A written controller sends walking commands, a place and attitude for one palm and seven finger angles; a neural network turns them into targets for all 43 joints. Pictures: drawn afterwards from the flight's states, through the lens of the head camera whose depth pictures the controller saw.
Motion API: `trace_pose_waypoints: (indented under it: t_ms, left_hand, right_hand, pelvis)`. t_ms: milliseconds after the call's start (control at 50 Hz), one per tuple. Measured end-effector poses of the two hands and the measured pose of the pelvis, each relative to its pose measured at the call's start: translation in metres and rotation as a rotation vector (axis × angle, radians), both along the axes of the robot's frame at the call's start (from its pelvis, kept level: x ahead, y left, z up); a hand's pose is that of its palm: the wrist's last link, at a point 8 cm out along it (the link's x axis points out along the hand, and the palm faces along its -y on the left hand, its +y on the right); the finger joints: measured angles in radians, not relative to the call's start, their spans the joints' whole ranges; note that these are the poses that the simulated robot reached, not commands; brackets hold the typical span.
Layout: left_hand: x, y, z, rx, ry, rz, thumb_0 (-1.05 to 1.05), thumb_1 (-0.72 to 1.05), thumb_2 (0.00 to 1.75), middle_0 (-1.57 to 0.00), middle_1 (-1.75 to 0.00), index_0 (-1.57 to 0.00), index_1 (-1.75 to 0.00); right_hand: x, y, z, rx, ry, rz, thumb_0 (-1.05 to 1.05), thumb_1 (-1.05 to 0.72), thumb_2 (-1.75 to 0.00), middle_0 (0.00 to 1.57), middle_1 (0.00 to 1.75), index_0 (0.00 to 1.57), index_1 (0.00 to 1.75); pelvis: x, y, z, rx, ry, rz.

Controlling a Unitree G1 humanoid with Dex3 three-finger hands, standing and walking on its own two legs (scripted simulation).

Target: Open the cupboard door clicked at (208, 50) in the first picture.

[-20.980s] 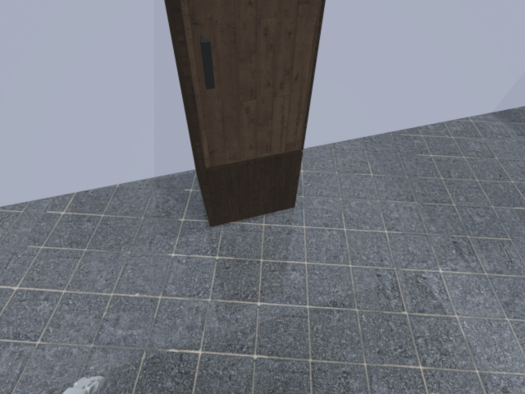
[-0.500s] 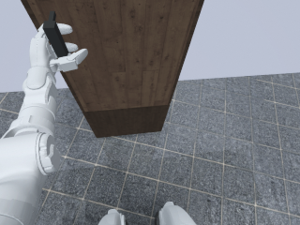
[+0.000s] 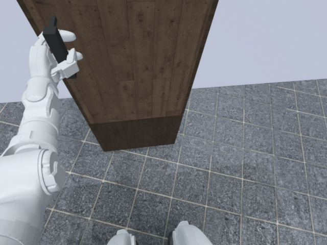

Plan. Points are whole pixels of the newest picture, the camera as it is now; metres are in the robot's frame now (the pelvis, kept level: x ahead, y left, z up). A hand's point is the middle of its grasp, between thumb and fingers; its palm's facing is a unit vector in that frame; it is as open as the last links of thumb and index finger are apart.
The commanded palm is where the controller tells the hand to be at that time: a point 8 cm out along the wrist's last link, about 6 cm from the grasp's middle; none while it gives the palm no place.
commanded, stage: pull the door open along its arc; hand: left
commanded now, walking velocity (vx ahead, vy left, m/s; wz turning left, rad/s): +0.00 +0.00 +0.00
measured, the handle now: (62, 49) +0.57 +0.19 +0.10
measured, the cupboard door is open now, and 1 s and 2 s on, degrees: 0 41 40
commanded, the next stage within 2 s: open thumb and fingers to let go in 0.80 s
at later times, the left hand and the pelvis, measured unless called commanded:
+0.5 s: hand (94, 112) +0.39 +0.11 +0.11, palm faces +0.18 -0.98 +0.09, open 6.2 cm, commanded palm +0.33 +0.16 +0.10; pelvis +0.02 +0.00 +0.02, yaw +0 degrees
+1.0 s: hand (135, 144) +0.31 +0.03 +0.10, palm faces +0.40 -0.92 -0.06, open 6.3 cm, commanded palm +0.26 +0.07 +0.10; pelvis +0.02 -0.05 +0.02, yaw +5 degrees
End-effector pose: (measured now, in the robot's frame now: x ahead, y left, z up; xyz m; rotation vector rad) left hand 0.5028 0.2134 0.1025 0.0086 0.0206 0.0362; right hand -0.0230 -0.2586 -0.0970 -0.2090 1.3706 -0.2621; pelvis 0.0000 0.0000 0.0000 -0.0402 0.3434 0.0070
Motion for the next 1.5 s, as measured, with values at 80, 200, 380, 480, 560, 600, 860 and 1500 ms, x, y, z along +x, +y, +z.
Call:
trace_pose_waypoints:
  t_ms: [80, 200, 380, 480, 560, 600, 860, 1500]
  left_hand:
    - [-0.007, -0.001, 0.000, 0.001, -0.005, 0.000, 0.02, 0.73, 0.81, -0.39, -1.35, -0.39, -1.35]
    - [-0.028, -0.005, -0.001, 0.001, -0.019, -0.009, 0.01, 0.72, 0.77, -0.38, -1.35, -0.37, -1.35]
    - [-0.092, -0.024, -0.002, -0.022, -0.046, -0.024, 0.01, 0.69, 0.72, -0.38, -1.35, -0.35, -1.35]
    - [-0.138, -0.051, -0.003, -0.094, -0.052, 0.123, 0.04, 0.66, 0.70, -0.35, -1.35, -0.37, -1.35]
    - [-0.170, -0.076, -0.001, -0.087, -0.041, 0.212, 0.03, 0.66, 0.71, -0.35, -1.35, -0.38, -1.35]
    - [-0.184, -0.089, 0.000, -0.069, -0.029, 0.247, 0.03, 0.66, 0.71, -0.35, -1.35, -0.39, -1.35]
    - [-0.235, -0.141, 0.007, 0.025, 0.039, 0.288, 0.01, 0.65, 0.70, -0.34, -1.31, -0.38, -1.34]
    - [-0.230, -0.137, 0.000, 0.012, 0.010, 0.370, 0.00, -0.39, 0.35, -0.29, -1.12, -0.31, -1.12]
  right_hand:
    - [0.003, 0.001, 0.000, 0.011, -0.014, -0.008, 0.01, -0.91, -0.90, 0.20, 0.29, 0.20, 0.30]
    - [0.022, 0.002, 0.001, 0.036, -0.070, -0.016, 0.01, -0.91, -0.90, 0.20, 0.29, 0.20, 0.30]
    - [0.090, 0.003, 0.010, 0.075, -0.269, 0.033, 0.01, -0.91, -0.90, 0.20, 0.29, 0.20, 0.30]
    - [0.142, 0.011, 0.018, 0.107, -0.401, 0.121, 0.01, -0.91, -0.90, 0.20, 0.29, 0.20, 0.30]
    - [0.179, 0.020, 0.027, 0.130, -0.488, 0.195, 0.01, -0.91, -0.90, 0.20, 0.29, 0.20, 0.30]
    - [0.195, 0.025, 0.032, 0.141, -0.524, 0.224, 0.01, -0.91, -0.90, 0.20, 0.29, 0.20, 0.30]
    - [0.237, 0.029, 0.047, 0.184, -0.608, 0.276, 0.01, -0.91, -0.90, 0.20, 0.29, 0.20, 0.30]
    - [0.182, -0.001, 0.019, 0.102, -0.485, 0.246, 0.01, -0.91, -0.90, 0.20, 0.29, 0.20, 0.30]
  pelvis:
    - [0.003, 0.000, 0.002, 0.003, -0.008, -0.009]
    - [0.010, -0.001, 0.008, 0.010, -0.035, -0.022]
    - [0.019, -0.002, 0.017, 0.019, -0.099, -0.028]
    - [0.019, -0.004, 0.021, 0.025, -0.138, -0.016]
    - [0.017, -0.008, 0.021, 0.034, -0.169, -0.004]
    - [0.016, -0.011, 0.022, 0.038, -0.184, 0.003]
    - [0.021, -0.040, 0.025, 0.055, -0.270, 0.042]
    - [-0.007, -0.045, 0.022, 0.066, -0.260, 0.058]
